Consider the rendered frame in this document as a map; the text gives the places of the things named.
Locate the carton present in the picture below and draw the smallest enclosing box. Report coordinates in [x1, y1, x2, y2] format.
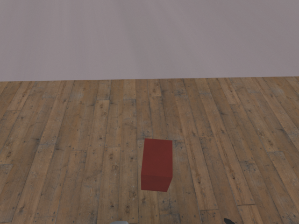
[141, 138, 173, 192]

